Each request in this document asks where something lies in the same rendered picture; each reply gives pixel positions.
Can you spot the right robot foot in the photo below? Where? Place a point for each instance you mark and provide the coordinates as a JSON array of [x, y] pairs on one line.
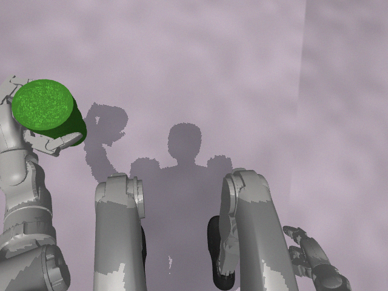
[[213, 238]]

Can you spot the left robot hand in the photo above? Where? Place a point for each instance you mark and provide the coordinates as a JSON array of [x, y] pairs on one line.
[[14, 135]]

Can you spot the right robot arm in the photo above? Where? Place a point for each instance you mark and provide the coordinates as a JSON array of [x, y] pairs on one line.
[[328, 278]]

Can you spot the left robot arm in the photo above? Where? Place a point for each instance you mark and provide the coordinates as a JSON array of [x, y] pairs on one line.
[[30, 259]]

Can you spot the cup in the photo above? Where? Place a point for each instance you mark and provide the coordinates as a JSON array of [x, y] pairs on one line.
[[47, 107]]

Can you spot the right robot hand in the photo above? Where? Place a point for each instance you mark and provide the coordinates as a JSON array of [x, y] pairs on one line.
[[307, 257]]

